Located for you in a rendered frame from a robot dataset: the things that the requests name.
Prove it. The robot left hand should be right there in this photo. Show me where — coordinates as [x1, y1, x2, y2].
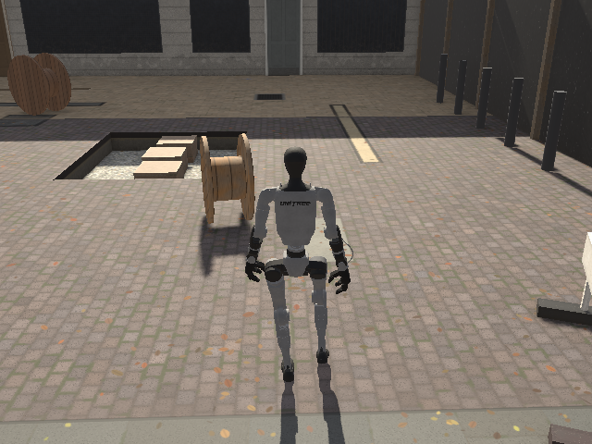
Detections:
[245, 261, 265, 282]

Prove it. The robot foot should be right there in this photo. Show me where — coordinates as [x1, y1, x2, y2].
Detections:
[316, 347, 329, 364]
[281, 358, 294, 382]

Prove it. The robot left foot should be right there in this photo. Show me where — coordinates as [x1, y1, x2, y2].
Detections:
[281, 358, 294, 382]

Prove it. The robot right hand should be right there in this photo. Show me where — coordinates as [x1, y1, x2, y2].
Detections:
[328, 268, 351, 294]

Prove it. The right robot forearm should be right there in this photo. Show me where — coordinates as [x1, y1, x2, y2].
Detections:
[329, 225, 349, 271]

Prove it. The right robot upper arm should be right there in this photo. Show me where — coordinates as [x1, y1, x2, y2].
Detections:
[314, 187, 339, 240]

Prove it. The left robot upper arm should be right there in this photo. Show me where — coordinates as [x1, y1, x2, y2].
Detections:
[253, 187, 277, 239]

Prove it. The left robot forearm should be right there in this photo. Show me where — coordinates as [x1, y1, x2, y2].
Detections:
[246, 225, 263, 264]

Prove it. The robot right foot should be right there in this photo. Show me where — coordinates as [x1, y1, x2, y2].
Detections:
[316, 347, 329, 364]

